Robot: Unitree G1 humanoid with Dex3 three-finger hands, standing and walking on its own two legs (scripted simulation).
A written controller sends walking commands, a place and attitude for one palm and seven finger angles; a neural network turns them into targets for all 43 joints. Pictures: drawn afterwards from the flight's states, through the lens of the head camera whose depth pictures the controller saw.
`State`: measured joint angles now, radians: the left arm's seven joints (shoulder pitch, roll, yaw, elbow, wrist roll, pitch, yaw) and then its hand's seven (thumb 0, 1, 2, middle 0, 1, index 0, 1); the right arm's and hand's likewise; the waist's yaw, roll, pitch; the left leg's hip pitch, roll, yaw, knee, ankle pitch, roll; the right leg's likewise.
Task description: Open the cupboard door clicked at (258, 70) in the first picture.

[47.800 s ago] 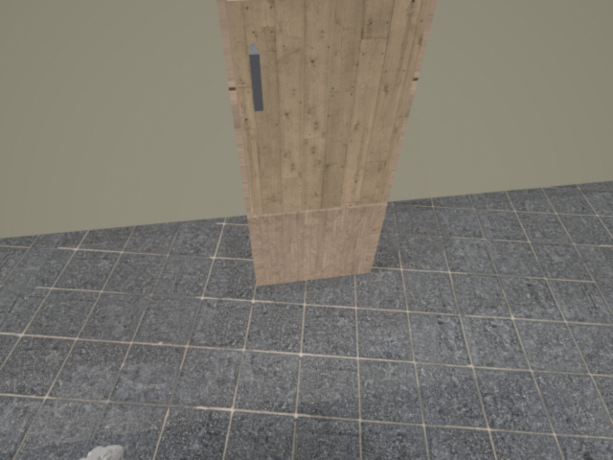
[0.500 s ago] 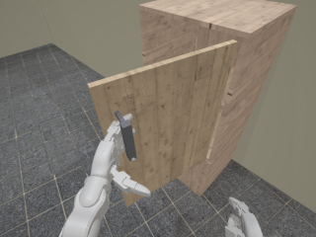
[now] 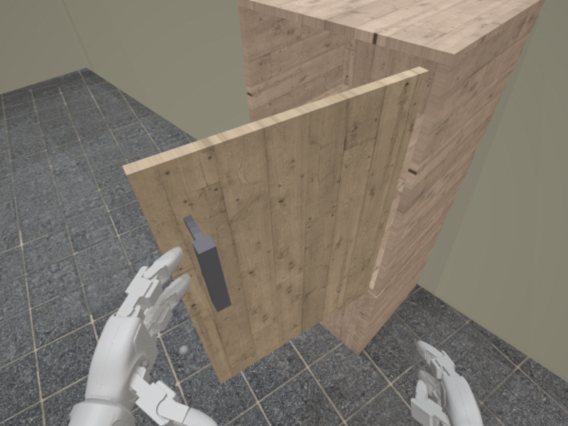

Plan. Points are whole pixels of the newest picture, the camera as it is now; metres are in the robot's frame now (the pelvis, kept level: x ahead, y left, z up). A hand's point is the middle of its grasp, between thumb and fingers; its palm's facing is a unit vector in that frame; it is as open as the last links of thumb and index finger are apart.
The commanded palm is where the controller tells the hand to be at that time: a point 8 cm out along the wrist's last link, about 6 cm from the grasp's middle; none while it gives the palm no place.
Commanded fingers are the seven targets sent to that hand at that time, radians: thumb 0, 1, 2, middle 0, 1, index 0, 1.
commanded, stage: slide the hand sideways off the handle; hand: left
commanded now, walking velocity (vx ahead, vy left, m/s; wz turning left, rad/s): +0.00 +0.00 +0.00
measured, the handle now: (206, 264) +0.28 +0.13 +0.12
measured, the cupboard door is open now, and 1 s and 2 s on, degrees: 77 77 77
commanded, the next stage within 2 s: draw the hand back to the body in 0.36 s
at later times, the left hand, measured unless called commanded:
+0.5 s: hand (133, 379) +0.14 +0.18 +0.11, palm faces +0.00 -1.00 -0.05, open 16.3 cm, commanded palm +0.12 +0.23 +0.12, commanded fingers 0.00 -0.50 0.30 -0.15 -0.30 -0.15 -0.30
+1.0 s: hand (98, 349) +0.16 +0.21 +0.14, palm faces +0.06 -0.99 -0.15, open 16.1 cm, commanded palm +0.12 +0.27 +0.15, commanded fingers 0.00 -0.22 0.42 -0.16 -0.30 -0.16 -0.30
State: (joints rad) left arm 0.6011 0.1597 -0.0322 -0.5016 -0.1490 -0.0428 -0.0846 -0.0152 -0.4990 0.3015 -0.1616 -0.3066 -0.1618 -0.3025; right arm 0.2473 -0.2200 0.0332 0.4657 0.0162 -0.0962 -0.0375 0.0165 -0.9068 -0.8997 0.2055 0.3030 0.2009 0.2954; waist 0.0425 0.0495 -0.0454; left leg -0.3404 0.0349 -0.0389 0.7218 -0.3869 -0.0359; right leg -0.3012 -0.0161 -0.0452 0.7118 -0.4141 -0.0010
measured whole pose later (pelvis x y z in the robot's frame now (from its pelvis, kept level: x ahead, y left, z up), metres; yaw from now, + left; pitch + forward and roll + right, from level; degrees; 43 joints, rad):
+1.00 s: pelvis -0.02 +0.02 +0.00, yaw +1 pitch -2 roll -2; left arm 0.50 0.29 0.19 -0.48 -0.24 0.05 -0.18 -0.01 -0.45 0.32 -0.16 -0.30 -0.15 -0.30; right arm 0.25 -0.22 0.07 0.56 0.04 -0.27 -0.10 0.02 -0.90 -0.90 0.21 0.30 0.20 0.30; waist 0.06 0.05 -0.03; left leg -0.33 0.02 -0.05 0.71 -0.35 -0.01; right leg -0.26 -0.03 -0.05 0.65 -0.36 0.02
